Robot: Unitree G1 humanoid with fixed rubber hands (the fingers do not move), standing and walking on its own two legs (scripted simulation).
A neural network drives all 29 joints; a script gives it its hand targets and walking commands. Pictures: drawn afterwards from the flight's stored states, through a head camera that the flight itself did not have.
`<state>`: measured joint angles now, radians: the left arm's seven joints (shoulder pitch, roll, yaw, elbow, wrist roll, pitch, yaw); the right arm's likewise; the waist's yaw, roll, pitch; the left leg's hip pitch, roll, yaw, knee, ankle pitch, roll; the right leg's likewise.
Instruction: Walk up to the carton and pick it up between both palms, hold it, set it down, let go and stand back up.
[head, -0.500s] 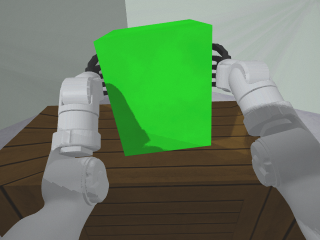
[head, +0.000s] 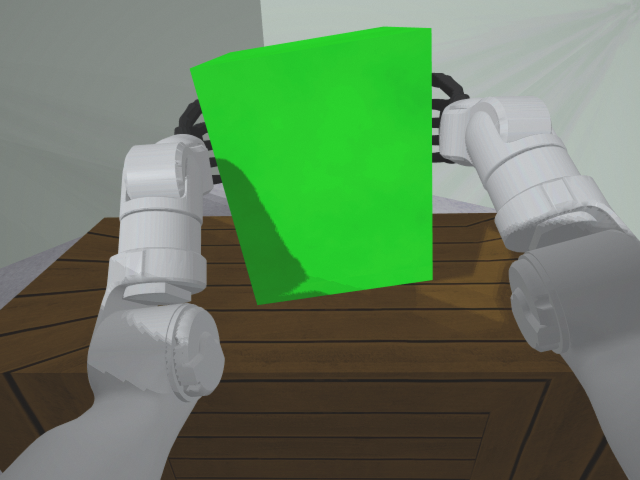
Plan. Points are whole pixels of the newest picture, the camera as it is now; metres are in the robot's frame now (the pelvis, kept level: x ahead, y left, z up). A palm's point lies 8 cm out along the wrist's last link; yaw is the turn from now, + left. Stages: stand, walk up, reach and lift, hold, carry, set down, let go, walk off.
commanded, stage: hold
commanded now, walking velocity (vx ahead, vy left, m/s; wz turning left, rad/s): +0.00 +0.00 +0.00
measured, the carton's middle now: (324, 158) +0.39 -0.01 +0.33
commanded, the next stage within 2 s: none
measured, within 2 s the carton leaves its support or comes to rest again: neither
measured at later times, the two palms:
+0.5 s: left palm (188, 164) +0.37 +0.15 +0.33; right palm (444, 140) +0.36 -0.14 +0.35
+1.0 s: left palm (190, 163) +0.36 +0.14 +0.33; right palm (448, 137) +0.36 -0.15 +0.35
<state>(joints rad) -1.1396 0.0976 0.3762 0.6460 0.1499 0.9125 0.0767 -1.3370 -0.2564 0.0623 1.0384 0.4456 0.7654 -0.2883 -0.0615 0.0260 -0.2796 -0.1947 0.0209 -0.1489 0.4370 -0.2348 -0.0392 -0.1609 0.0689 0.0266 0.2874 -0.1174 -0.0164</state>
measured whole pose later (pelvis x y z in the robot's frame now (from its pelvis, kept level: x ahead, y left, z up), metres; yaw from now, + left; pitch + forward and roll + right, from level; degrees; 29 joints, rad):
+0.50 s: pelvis +0.00 +0.00 +0.00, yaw +1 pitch +0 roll -2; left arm -1.13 0.13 0.33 0.65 0.11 0.90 0.08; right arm -1.31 -0.24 0.07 1.00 0.44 0.76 -0.30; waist -0.07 0.03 -0.27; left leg -0.23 0.02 -0.16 0.45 -0.23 -0.04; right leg -0.18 0.07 0.02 0.28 -0.11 -0.01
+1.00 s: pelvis +0.00 +0.00 +0.00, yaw +0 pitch +0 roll -2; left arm -1.13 0.11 0.35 0.66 0.13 0.90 0.09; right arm -1.33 -0.25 0.09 1.05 0.45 0.75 -0.28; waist -0.06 0.03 -0.28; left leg -0.21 0.02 -0.15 0.45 -0.24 -0.04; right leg -0.17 0.07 0.03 0.29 -0.11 -0.01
